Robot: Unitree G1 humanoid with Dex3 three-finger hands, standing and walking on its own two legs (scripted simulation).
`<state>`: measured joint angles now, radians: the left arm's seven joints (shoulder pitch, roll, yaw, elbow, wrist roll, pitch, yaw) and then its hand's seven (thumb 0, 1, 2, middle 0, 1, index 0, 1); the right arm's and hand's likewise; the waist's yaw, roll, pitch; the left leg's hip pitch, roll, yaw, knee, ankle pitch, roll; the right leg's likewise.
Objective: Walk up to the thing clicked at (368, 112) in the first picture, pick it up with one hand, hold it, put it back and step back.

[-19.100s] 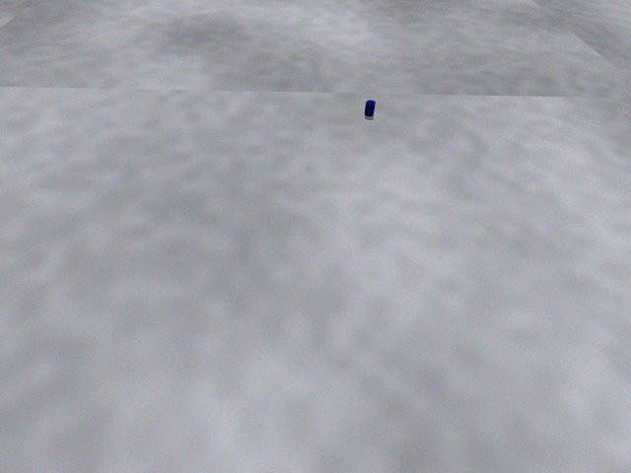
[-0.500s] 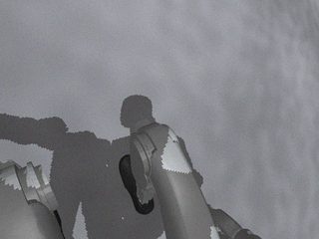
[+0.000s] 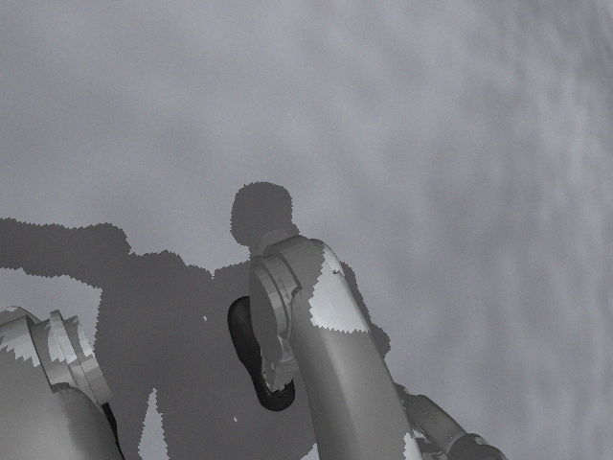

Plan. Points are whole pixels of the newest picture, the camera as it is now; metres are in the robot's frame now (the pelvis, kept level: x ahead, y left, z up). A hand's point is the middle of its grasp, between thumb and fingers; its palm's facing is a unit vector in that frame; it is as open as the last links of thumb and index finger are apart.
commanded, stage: settle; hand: left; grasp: from above
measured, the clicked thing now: out of the picture +0.46 +0.35 -0.27
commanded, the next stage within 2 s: lift in 0.96 s
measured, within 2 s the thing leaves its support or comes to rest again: leaves its support in 0.30 s
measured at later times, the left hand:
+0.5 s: hand out of the picture +0.45 +0.36 -0.20, palm faces -0.36 -0.14 -0.92, open 8.0 cm
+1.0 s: hand out of the picture +0.44 +0.36 -0.12, palm faces -0.41 -0.12 -0.90, open 7.9 cm
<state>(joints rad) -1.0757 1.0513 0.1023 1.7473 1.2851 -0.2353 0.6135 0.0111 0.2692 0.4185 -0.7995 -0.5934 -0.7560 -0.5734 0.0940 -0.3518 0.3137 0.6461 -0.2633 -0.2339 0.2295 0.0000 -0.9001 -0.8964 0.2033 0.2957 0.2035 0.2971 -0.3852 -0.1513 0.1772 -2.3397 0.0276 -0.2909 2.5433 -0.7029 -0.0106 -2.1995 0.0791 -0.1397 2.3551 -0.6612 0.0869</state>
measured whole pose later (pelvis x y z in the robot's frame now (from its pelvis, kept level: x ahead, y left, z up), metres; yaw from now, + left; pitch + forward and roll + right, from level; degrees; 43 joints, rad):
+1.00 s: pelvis +0.00 -0.01 +0.02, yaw +6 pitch +32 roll -10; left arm -0.99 0.82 0.06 1.33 1.20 -0.17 0.25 -0.01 0.24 0.44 -0.86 -0.52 -0.81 -0.59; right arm 0.16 -0.31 0.13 0.66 -0.13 -0.04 0.17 0.00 -0.92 -0.90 0.20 0.30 0.20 0.30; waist -0.26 -0.01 -0.02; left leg -2.33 0.01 -0.19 2.41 -0.65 -0.02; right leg -2.21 0.02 -0.07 2.30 -0.66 0.06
